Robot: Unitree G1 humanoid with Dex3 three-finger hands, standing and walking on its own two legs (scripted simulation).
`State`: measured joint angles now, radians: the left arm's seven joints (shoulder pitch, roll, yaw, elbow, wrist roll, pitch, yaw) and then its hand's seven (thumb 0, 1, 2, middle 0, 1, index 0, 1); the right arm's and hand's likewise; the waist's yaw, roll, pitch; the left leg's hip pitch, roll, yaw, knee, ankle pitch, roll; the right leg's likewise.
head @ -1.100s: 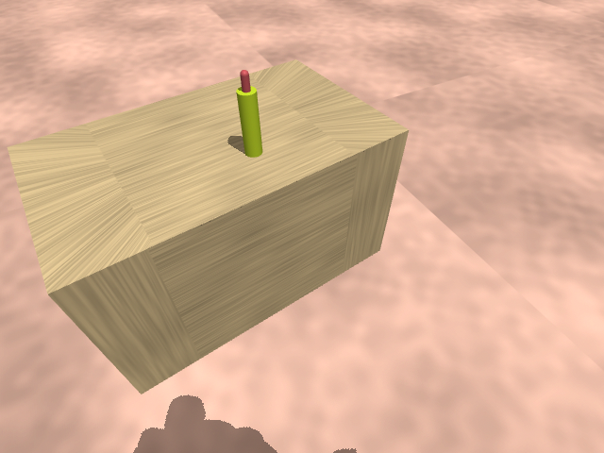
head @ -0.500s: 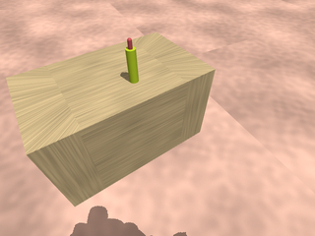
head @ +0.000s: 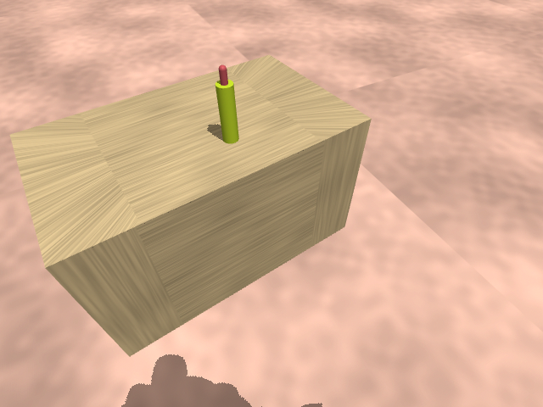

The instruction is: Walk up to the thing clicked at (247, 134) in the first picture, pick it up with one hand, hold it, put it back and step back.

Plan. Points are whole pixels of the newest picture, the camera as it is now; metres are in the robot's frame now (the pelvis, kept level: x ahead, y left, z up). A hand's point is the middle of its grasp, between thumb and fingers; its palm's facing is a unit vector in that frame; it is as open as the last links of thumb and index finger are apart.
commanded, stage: stand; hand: right
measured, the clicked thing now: (227, 105) +0.95 +0.15 -0.06
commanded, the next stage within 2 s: walk up in 0.02 s
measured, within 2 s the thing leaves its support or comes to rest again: neither
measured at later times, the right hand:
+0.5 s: hand (391, 384) +0.21 -0.18 -0.14, palm faces -0.23 +0.86 -0.45, open 7.4 cm
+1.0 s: hand (365, 249) +0.50 -0.20 -0.16, palm faces -0.43 +0.79 -0.44, open 7.4 cm
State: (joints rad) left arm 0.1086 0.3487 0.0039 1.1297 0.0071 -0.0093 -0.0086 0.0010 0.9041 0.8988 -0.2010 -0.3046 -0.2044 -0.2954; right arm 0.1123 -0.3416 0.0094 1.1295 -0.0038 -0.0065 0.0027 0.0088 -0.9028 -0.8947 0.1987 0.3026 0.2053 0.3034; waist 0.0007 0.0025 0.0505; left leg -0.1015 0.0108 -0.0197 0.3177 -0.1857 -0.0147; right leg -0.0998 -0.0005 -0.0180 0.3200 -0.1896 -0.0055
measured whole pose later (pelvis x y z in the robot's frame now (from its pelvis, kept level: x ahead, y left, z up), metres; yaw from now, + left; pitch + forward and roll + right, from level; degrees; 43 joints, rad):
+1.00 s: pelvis +0.31 +0.04 -0.02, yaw +26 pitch -2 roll +2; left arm 0.26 0.38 0.09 0.78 0.02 -0.02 -0.08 0.00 0.91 0.90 -0.20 -0.30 -0.20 -0.30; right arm 0.34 -0.44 -0.05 0.83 0.00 -0.07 -0.03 0.01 -0.90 -0.89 0.20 0.30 0.21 0.30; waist 0.04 -0.01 0.09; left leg -0.46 0.01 -0.02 1.20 -0.46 0.04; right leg -0.29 -0.07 -0.09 0.66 -0.32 -0.03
